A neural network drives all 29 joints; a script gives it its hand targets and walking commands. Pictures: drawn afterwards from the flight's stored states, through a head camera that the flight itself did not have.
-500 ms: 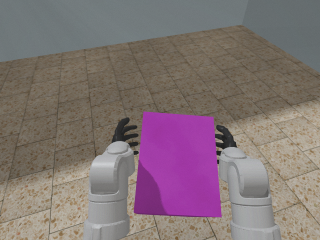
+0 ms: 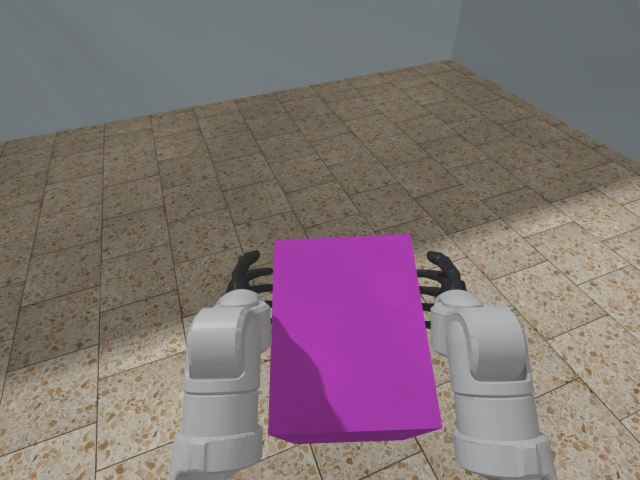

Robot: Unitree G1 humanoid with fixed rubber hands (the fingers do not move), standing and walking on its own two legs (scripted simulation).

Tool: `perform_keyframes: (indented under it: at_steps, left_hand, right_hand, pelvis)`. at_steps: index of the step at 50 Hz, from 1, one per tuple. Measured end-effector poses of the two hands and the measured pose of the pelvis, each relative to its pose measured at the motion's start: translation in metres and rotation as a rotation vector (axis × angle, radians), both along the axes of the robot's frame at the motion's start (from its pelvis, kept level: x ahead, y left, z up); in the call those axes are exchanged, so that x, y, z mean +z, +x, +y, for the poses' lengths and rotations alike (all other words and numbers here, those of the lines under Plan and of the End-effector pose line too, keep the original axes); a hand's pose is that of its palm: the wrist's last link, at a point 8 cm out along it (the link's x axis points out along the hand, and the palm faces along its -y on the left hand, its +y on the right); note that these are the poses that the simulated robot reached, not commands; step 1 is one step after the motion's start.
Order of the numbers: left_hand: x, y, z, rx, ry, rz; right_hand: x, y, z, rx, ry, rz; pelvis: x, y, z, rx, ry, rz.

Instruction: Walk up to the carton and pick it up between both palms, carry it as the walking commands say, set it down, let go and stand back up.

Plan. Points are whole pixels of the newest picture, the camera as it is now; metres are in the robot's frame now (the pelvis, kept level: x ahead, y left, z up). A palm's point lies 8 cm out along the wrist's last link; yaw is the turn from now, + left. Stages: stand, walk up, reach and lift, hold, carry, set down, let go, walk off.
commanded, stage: carry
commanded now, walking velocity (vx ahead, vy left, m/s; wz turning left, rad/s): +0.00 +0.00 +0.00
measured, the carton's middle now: (345, 351) +0.30 +0.01 +0.01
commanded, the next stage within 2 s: none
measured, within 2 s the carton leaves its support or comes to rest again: neither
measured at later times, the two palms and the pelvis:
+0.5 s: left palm (229, 290) +0.32 +0.15 +0.11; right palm (429, 286) +0.33 -0.09 +0.11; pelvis +0.02 +0.01 +0.00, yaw +2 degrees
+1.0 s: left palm (275, 262) +0.37 +0.10 +0.10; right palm (461, 267) +0.37 -0.14 +0.10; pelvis +0.06 -0.03 +0.00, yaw +1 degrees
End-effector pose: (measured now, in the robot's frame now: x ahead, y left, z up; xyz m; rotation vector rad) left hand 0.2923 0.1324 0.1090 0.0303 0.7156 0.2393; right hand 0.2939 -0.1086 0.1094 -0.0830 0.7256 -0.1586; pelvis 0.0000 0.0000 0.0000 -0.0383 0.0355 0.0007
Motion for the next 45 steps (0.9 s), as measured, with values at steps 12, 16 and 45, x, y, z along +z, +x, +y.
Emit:
perform_keyframes:
  at_steps: [12,16,45]
  left_hand:
    - [-0.001,0.009,0.016,0.010,-0.016,-0.005]
    - [0.000,0.013,0.019,0.020,-0.014,-0.006]
    - [-0.005,0.075,-0.025,-0.001,-0.015,-0.011]
  right_hand:
    - [-0.004,0.013,0.016,-0.010,0.009,0.000]
    - [-0.004,0.018,0.019,-0.004,0.012,-0.002]
    - [-0.010,0.072,-0.025,-0.020,0.020,-0.004]
  pelvis:
    - [0.001,0.003,0.014,0.022,-0.017,0.011]
    - [0.002,0.005,0.014,0.028,-0.017,0.015]
    - [0.002,0.058,-0.021,0.016,0.023,0.034]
